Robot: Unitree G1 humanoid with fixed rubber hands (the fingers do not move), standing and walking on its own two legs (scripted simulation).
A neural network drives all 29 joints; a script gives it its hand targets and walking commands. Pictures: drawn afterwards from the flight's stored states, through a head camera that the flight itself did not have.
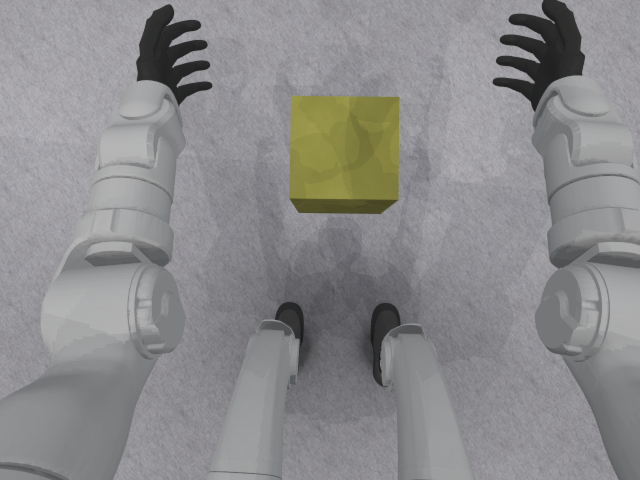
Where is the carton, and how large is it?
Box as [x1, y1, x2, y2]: [289, 96, 398, 213]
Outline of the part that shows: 291,96 289,198 298,212 380,213 398,199 398,97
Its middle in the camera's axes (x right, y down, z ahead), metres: +0.04 -0.18 +0.86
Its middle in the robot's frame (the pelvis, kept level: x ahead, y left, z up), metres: +0.56 +0.00 -0.53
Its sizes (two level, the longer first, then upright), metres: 0.210 0.200 0.250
